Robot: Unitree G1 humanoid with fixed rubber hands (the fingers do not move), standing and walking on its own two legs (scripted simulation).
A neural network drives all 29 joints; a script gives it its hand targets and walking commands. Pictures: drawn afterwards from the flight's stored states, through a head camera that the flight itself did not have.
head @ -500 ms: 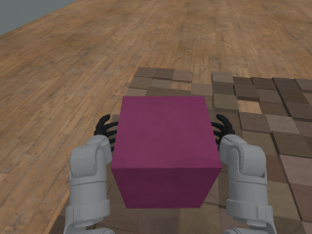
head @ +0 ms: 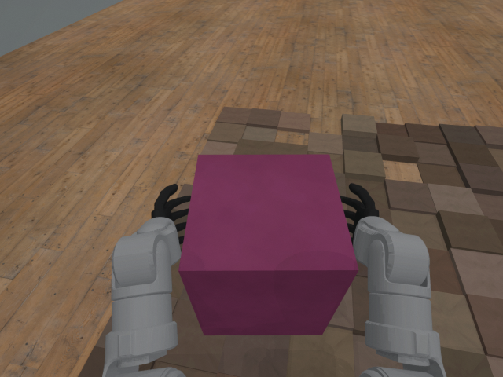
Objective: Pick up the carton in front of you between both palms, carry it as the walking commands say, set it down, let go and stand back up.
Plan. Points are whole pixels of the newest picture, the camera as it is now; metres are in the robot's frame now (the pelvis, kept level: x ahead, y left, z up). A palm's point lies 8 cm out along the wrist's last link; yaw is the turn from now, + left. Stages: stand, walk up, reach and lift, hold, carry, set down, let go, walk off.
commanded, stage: carry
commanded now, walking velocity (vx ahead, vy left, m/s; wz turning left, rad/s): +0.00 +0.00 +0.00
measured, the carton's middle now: (263, 249) +0.33 +0.00 +0.05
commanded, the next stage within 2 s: none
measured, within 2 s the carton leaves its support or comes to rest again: neither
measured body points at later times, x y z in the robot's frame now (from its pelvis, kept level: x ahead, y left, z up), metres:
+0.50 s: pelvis +0.00 +0.00 +0.00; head -0.02 +0.00 +0.45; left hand +0.33 +0.15 +0.11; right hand +0.33 -0.15 +0.11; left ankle -0.04 +0.08 -0.74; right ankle +0.05 -0.09 -0.73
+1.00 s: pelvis +0.06 -0.03 -0.01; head +0.04 -0.04 +0.44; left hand +0.39 +0.11 +0.10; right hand +0.38 -0.19 +0.09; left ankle -0.04 +0.08 -0.73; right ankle +0.07 -0.10 -0.73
